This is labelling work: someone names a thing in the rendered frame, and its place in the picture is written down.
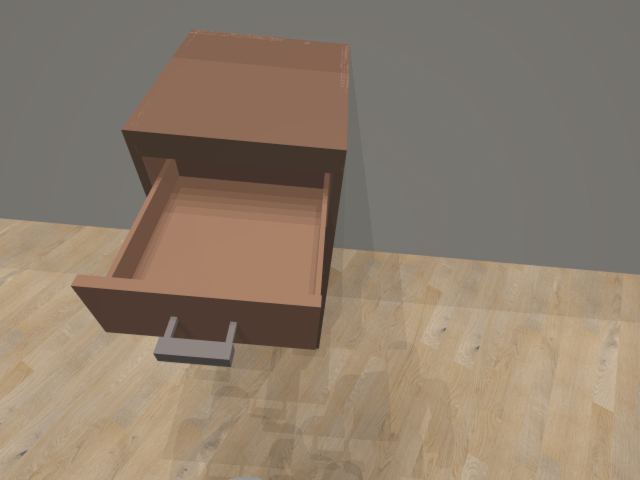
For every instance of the handle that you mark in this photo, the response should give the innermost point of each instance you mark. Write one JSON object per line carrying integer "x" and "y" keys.
{"x": 169, "y": 349}

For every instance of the drawer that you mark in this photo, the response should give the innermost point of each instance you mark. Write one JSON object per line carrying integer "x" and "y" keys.
{"x": 218, "y": 243}

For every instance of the cabinet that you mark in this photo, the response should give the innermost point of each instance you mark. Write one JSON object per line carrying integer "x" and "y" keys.
{"x": 253, "y": 101}

